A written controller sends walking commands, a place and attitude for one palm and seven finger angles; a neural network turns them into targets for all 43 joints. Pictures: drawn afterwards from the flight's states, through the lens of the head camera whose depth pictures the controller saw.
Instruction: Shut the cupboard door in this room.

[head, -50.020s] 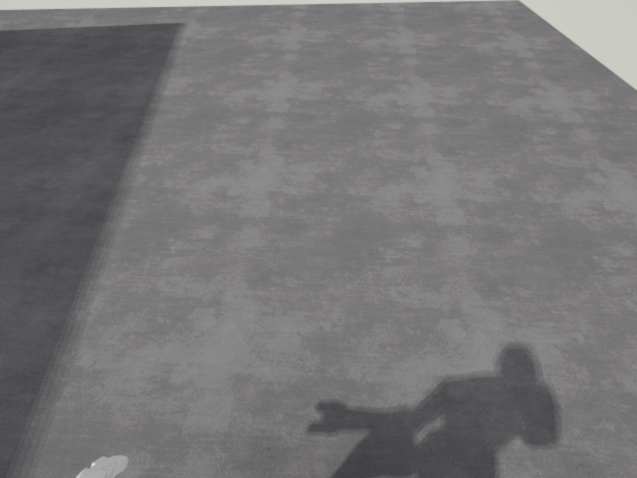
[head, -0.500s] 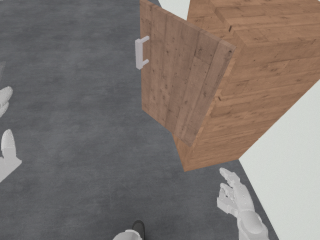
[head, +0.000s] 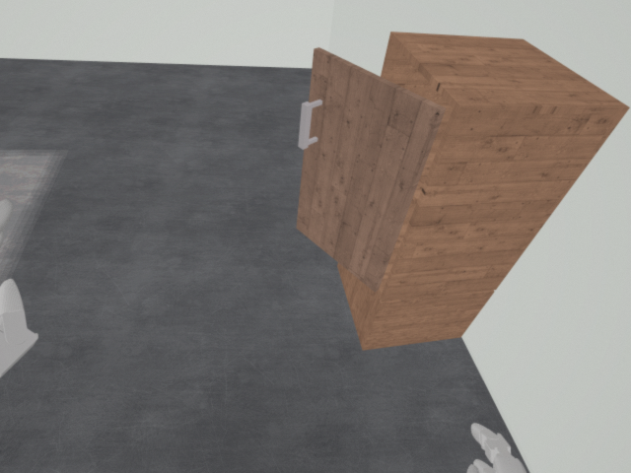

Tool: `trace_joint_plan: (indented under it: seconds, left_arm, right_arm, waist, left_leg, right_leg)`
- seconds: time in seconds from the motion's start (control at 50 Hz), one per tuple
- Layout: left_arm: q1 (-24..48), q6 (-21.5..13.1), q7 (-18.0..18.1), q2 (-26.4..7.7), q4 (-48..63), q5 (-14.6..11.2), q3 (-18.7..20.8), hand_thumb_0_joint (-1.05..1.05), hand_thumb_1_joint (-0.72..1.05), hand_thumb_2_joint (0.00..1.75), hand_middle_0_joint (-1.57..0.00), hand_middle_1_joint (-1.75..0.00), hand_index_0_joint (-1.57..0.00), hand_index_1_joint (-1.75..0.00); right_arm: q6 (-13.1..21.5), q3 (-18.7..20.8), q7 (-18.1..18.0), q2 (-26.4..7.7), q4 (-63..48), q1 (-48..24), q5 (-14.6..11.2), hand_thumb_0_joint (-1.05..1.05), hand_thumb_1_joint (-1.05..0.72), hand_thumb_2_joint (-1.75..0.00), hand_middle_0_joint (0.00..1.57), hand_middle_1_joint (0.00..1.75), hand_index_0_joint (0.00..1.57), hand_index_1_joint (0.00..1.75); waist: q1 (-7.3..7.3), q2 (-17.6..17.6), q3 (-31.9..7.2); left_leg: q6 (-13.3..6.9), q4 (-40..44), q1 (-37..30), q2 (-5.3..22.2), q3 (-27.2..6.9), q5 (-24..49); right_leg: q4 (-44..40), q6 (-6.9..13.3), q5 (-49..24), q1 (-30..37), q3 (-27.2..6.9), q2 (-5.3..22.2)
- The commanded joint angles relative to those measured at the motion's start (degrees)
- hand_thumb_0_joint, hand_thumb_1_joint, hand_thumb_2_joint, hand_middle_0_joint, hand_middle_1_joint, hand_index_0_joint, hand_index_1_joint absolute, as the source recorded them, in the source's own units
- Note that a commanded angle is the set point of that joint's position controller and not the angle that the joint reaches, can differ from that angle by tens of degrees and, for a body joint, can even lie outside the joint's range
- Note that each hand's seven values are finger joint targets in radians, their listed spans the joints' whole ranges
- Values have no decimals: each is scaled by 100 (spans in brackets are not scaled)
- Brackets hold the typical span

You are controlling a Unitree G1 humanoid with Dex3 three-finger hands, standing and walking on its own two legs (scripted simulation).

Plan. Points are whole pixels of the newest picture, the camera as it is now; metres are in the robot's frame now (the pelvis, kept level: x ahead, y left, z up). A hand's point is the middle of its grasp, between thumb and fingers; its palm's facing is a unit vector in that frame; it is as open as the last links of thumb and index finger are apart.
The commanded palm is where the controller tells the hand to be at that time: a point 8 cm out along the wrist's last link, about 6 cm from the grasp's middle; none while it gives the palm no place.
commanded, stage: stop stepping back and stand still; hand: left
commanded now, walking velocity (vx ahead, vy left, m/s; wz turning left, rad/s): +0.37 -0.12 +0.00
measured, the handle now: (310, 124) +0.93 +0.03 -0.02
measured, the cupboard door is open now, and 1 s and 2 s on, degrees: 34 34 34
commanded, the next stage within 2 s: let the arm hang, fingers relaxed in 0.56 s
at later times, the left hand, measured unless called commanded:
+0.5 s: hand out of the picture +0.13 +0.31 +0.17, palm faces +0.51 -0.77 -0.38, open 7.4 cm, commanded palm +0.06 +0.33 +0.18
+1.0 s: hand out of the picture -0.02 +0.21 -0.18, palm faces +0.12 -0.98 -0.16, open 6.7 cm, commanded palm none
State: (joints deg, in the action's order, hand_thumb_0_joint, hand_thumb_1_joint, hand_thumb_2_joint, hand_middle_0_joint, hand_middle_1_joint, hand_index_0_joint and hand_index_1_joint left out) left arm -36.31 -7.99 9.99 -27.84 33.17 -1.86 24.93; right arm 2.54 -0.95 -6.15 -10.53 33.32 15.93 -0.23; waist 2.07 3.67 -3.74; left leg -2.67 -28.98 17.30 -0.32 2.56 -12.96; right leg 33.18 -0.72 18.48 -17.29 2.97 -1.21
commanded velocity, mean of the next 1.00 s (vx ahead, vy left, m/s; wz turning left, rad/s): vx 0.10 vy -0.04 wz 0.00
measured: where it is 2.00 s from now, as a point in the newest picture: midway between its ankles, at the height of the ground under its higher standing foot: outside the picture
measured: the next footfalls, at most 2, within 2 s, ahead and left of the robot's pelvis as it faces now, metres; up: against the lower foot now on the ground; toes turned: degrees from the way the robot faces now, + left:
right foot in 0.16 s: -0.07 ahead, -0.09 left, +0.00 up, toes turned -1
right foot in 0.64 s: -0.01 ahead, -0.07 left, +0.00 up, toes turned -4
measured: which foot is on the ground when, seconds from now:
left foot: down 0.00-1.00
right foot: up 0.00-0.14, down 0.16-0.40, up 0.42-0.62, down 0.64-1.00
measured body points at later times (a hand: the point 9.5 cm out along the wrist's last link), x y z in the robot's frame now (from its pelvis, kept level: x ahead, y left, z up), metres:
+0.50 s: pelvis -0.08 +0.03 -0.02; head -0.09 +0.06 +0.43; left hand +0.09 +0.35 +0.19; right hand +0.07 -0.21 -0.09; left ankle +0.00 +0.14 -0.74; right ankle -0.10 -0.08 -0.71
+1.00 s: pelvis -0.07 +0.03 -0.01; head -0.08 +0.06 +0.44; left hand -0.02 +0.26 -0.16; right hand -0.03 -0.20 -0.14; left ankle -0.02 +0.15 -0.74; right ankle -0.05 -0.07 -0.74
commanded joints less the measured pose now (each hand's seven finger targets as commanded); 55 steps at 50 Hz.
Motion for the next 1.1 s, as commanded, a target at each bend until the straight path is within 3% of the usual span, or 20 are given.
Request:
trace_joint_plan:
  seconds: [0.0,0.1,0.16,0.18,0.26,0.32,0.34,0.38,0.42,0.5,0.58,0.6,0.62,0.64,0.66,0.7,0.76,0.86,0.92,1.08]
  left_arm:
    - [804,-387,104,-514,301,24,602,0,90,90,-20,-30,-20,-30]
    - [1187,-186,25,-406,231,-37,224,0,90,90,-20,-30,-20,-30]
    - [1393,-196,61,-689,474,-78,390,0,90,90,-20,-30,-20,-30]
    - [1480,-196,99,-559,470,-77,261,0,90,90,-20,-30,-20,-30]
    - [2330,-440,162,-875,971,85,407,0,90,90,-20,-30,-20,-30]
    - [2100,-500,202,-750,843,88,363,0,90,90,-20,-30,-20,-30]
    - [2028,-541,199,-723,971,48,373,0,90,90,-20,-30,-20,-30]
    - [1698,-634,224,-662,1210,-26,557,0,90,90,-20,-30,-20,-30]
    - [1284,-641,123,-875,810,-53,853,0,90,90,-20,-30,-20,-30]
    - [615,-561,42,-586,808,-87,715,0,90,90,-20,-30,-20,-30]
    - [523,-377,59,-572,464,-36,670,0,90,90,-20,-30,-20,-30]
    - [627,-352,78,-655,384,-6,714,0,90,90,-20,-30,-20,-30]
    - [769,-358,103,-776,454,-17,769,0,90,90,-20,-30,-20,-30]
    - [931,490,-747,779,-3699,507,-1811,0,90,90,-20,-30,-20,-30]
    - [1021,814,-890,1001,-3884,393,-1796,0,90,90,-20,-30,-20,-30]
    - [1508,904,-974,1178,-4248,313,-2028,0,90,90,-20,-30,-20,-30]
    - [1825,818,-967,949,-5323,366,-2111,0,90,90,-20,-30,-20,-30]
    - [2069,874,-891,880,-7219,280,-2200,0,90,90,-20,-30,-20,-30]
    - [1628,817,-866,1279,-8023,310,-2096,0,90,90,-20,-30,-20,-30]
    - [1654,726,-878,1208,-9039,262,-2250,0,90,90,-20,-30,-20,-30]
  right_arm:
    - [529,265,9,-932,-683,-712,26,0,-90,-90,20,30,20,30]
    - [427,243,74,-902,-591,-716,79,0,-90,-90,20,30,20,30]
    - [297,331,151,-799,-511,-718,60,0,-90,-90,20,30,20,30]
    - [287,363,155,-822,-570,-798,-4,0,-90,-90,20,30,20,30]
    - [294,241,112,-746,-500,-925,58,0,-90,-90,20,30,20,30]
    - [387,237,0,-711,-519,-816,89,0,-90,-90,20,30,20,30]
    - [442,274,-37,-790,-571,-735,59,0,-90,-90,20,30,20,30]
    - [524,312,-28,-958,-742,-672,13,0,-90,-90,20,30,20,30]
    - [577,281,47,-784,-634,-702,97,0,-90,-90,20,30,20,30]
    - [570,278,181,-789,-589,-778,72,0,-90,-90,20,30,20,30]
    - [404,271,168,-810,-727,-779,33,0,-90,-90,20,30,20,30]
    - [356,285,160,-764,-727,-752,40,0,-90,-90,20,30,20,30]
    - [328,296,170,-708,-730,-683,64,0,-90,-90,20,30,20,30]
    - [484,313,666,-908,211,-877,107,0,-90,-90,20,30,20,30]
    - [276,338,646,-559,418,-283,83,0,-90,-90,20,30,20,30]
    - [-72,276,630,-720,498,-21,155,0,-90,-90,20,30,20,30]
    - [-190,256,624,-909,570,-438,246,0,-90,-90,20,30,20,30]
    - [-277,160,604,-822,1403,-228,247,0,-90,-90,20,30,20,30]
    - [-277,216,530,-553,1735,-140,267,0,-90,-90,20,30,20,30]
    - [-247,241,475,-420,2406,484,167,0,-90,-90,20,30,20,30]
  waist:
    - [-62,-1502,437]
    - [-84,-962,208]
    - [-210,932,-211]
    - [-230,1048,155]
    - [-96,-97,739]
    - [-67,-787,658]
    - [-34,-1233,603]
    - [-17,-2601,325]
    - [-40,-1706,283]
    - [-145,-1556,51]
    - [-163,-1198,192]
    - [-169,-528,326]
    - [-158,353,366]
    - [79,343,611]
    - [167,158,21]
    - [81,537,280]
    - [-90,1493,342]
    - [-112,-843,787]
    - [-229,-1464,522]
    - [-122,-530,486]
  left_leg:
    - [-105,2148,1595,1280,-1434,-3441]
    - [102,979,947,818,-1086,-2348]
    - [298,-2056,1627,129,-69,-1052]
    - [284,-2798,2166,199,-247,-1110]
    - [209,-1891,1195,704,-253,-913]
    - [213,-656,-511,274,445,-509]
    - [112,-156,-874,410,161,-943]
    - [-641,1317,-1345,1935,-2678,-1244]
    - [-815,1819,-350,2249,-3163,-2121]
    - [-389,1686,571,1740,-1187,-2022]
    - [52,918,1658,1137,-297,-2686]
    - [162,-125,1709,771,0,-2442]
    - [270,-1511,1729,370,163,-1716]
    - [360,-2086,1681,668,108,-1444]
    - [342,-1737,463,531,-283,-1178]
    - [174,-905,-25,510,-374,119]
    - [213,-899,131,470,-296,355]
    - [76,528,217,731,-782,-40]
    - [104,968,497,612,-671,-1231]
    - [123,872,-264,662,-478,-151]
  right_leg:
    - [69,28,427,1032,167,-234]
    - [-1033,483,842,980,-114,30]
    - [-2133,1404,2130,1068,-2571,1661]
    - [-2297,1637,1981,980,-2890,2009]
    - [-1922,1403,1229,-137,-1596,1817]
    - [-1315,1020,1787,-896,-812,1130]
    - [-657,854,1655,-1038,-661,862]
    - [1651,220,1291,-1569,106,-146]
    - [2575,175,1216,-1198,-447,136]
    - [1232,112,640,200,91,123]
    - [-270,232,566,1539,262,0]
    - [-983,476,1004,1237,-556,410]
    - [-1853,952,1701,732,-2104,1324]
    - [-1271,1015,-1692,-210,-1580,2506]
    - [-787,1044,-1859,-560,-1443,1907]
    - [-391,505,-459,-1039,-383,1058]
    - [-828,531,-855,-534,-573,1122]
    - [-872,257,357,-136,-348,635]
    - [-1190,322,256,516,-384,620]
    - [-1613,376,-245,483,-379,764]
